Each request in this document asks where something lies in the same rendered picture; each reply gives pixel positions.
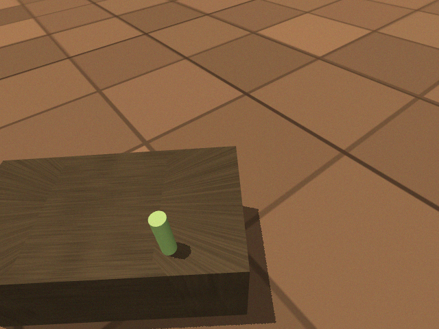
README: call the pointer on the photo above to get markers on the can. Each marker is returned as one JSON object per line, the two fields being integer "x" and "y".
{"x": 162, "y": 231}

